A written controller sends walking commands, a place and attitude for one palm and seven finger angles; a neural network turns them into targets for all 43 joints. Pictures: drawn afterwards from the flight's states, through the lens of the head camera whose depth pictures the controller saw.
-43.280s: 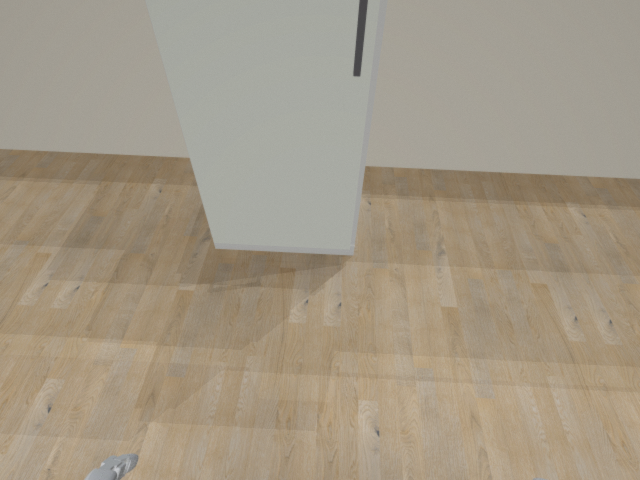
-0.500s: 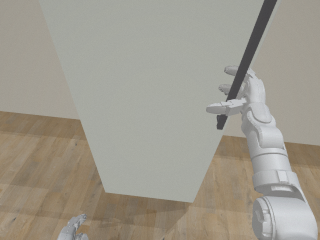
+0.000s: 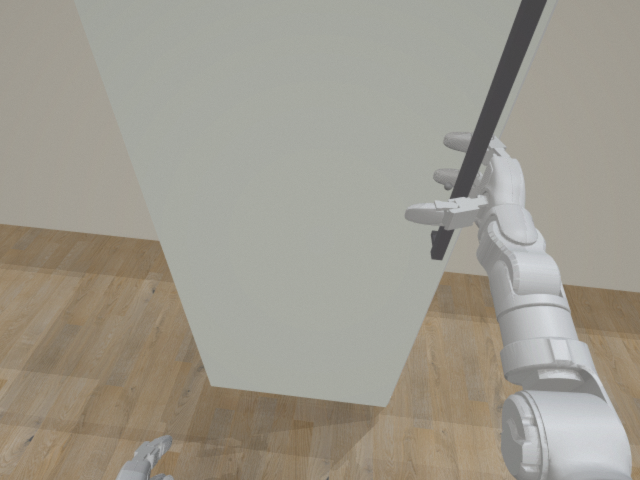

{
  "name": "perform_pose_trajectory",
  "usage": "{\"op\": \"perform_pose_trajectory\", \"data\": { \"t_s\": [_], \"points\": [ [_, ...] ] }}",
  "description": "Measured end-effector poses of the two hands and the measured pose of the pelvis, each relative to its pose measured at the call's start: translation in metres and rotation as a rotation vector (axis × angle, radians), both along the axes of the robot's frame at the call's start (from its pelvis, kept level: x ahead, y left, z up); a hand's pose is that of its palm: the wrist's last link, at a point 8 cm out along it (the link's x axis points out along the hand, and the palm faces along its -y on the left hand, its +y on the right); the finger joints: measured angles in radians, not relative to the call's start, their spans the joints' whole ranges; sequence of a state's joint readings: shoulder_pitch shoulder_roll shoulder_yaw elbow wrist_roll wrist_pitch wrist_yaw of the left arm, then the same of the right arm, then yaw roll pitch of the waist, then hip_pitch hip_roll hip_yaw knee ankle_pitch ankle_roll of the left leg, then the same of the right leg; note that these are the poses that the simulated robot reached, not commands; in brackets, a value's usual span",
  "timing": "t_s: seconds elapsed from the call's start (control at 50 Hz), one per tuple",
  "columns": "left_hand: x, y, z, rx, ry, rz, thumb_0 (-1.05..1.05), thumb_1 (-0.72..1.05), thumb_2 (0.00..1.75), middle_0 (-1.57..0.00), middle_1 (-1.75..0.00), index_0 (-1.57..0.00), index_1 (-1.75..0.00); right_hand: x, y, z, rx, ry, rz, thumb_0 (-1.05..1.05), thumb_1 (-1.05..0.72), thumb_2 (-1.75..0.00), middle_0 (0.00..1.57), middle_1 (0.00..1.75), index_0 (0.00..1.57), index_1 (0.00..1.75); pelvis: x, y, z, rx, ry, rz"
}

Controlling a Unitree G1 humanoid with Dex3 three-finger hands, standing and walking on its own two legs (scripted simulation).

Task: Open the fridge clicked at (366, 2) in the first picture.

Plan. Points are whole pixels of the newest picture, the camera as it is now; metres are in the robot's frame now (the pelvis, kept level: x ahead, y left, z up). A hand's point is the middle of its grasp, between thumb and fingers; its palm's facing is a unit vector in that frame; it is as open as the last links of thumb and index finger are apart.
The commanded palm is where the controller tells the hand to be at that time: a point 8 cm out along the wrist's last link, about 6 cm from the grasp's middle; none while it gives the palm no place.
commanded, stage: grip the handle and tug to test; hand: right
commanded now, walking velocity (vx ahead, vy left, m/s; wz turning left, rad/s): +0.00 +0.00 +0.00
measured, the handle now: (485, 110) +0.48 -0.15 +0.27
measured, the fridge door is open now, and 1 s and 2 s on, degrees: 0 0 4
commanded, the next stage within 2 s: pull the door a little, standing still in 1.28 s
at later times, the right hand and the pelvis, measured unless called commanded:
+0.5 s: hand (451, 188) +0.43 -0.12 +0.18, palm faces +0.07 +1.00 +0.02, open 6.2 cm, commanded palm +0.41 -0.17 +0.19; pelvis +0.00 +0.00 +0.00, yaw +1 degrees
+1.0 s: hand (448, 187) +0.43 -0.12 +0.19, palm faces +0.07 +1.00 +0.00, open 5.0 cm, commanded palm +0.40 -0.17 +0.19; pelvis +0.01 +0.00 +0.00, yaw +1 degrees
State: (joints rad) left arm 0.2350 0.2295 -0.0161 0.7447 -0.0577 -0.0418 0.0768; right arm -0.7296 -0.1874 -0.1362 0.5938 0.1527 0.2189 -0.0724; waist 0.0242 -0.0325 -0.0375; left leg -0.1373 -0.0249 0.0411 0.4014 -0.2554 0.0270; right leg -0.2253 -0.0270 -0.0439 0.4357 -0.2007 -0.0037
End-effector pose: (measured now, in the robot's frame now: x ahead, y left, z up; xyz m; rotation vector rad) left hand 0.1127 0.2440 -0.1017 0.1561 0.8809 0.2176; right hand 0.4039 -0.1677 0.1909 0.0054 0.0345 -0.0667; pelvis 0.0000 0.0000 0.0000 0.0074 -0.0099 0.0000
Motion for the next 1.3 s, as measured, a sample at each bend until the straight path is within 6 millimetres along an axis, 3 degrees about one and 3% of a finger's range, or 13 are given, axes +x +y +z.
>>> {"op": "perform_pose_trajectory", "data": {
  "t_s": [0.16, 0.58, 1.08, 1.3],
  "points": [
    [0.002, -0.001, 0.001, 0.006, -0.001, -0.008, 0.01, 0.9, 0.9, -0.21, -0.29, -0.2, -0.3, 0.004, -0.003, 0.0, 0.003, 0.003, -0.005, -0.01, 0.18, -0.44, 0.32, 1.25, 0.34, 1.26, -0.001, -0.001, 0.0, 0.001, 0.006, -0.001],
    [-0.002, 0.003, 0.002, 0.013, 0.011, 0.018, 0.01, 0.9, 0.9, -0.21, -0.29, -0.2, -0.3, 0.004, -0.008, -0.006, 0.009, 0.003, 0.0, 0.01, -0.73, -0.83, 0.43, 1.38, 0.43, 1.37, 0.003, -0.002, 0.0, 0.001, 0.006, 0.011],
    [0.005, 0.003, 0.002, -0.008, -0.007, 0.032, 0.01, 0.9, 0.9, -0.21, -0.29, -0.2, -0.3, 0.003, -0.002, -0.005, 0.005, 0.001, -0.002, 0.02, -0.8, -0.84, 0.38, 1.4, 0.42, 1.39, 0.009, 0.0, 0.001, -0.003, 0.004, 0.022],
    [0.037, 0.004, 0.009, -0.021, -0.061, 0.022, 0.01, 0.9, 0.9, -0.2, -0.29, -0.2, -0.3, -0.008, -0.003, -0.005, -0.001, -0.028, -0.006, 0.02, -0.79, -0.81, 0.33, 1.39, 0.34, 1.38, 0.027, 0.001, 0.002, -0.007, 0.002, 0.034]
  ]
}}
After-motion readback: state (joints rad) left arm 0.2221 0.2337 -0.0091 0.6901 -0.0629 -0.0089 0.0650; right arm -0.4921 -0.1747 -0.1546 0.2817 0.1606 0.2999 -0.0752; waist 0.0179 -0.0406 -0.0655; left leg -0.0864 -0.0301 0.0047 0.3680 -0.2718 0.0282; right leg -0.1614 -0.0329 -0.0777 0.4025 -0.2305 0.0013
